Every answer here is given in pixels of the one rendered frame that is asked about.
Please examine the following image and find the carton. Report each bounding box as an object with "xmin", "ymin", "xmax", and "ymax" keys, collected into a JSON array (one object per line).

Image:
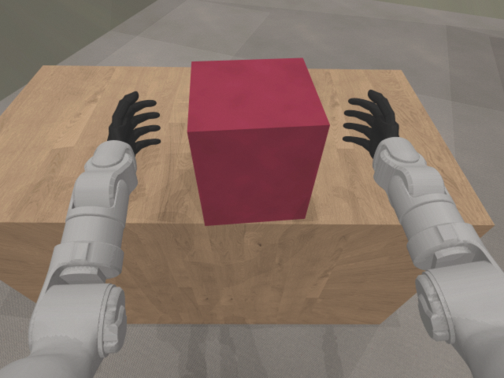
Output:
[{"xmin": 187, "ymin": 58, "xmax": 330, "ymax": 226}]

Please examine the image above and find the left robot hand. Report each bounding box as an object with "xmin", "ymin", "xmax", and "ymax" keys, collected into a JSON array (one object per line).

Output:
[{"xmin": 107, "ymin": 91, "xmax": 161, "ymax": 155}]

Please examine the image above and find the right robot hand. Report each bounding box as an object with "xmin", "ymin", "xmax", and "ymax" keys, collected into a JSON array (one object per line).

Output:
[{"xmin": 343, "ymin": 90, "xmax": 399, "ymax": 159}]

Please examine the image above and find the left robot forearm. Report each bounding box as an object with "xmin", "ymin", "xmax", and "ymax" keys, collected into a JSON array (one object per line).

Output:
[{"xmin": 28, "ymin": 140, "xmax": 138, "ymax": 352}]

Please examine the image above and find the pedestal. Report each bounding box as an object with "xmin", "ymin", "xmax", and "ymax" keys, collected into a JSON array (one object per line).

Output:
[{"xmin": 0, "ymin": 65, "xmax": 495, "ymax": 324}]

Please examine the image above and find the robot left upper arm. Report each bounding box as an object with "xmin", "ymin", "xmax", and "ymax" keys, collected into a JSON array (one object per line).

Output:
[{"xmin": 0, "ymin": 283, "xmax": 127, "ymax": 378}]

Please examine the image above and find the right robot forearm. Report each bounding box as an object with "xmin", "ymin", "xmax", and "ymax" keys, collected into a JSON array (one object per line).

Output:
[{"xmin": 372, "ymin": 137, "xmax": 504, "ymax": 278}]

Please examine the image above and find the robot right upper arm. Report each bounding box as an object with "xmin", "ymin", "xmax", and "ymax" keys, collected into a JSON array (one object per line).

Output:
[{"xmin": 415, "ymin": 261, "xmax": 504, "ymax": 378}]

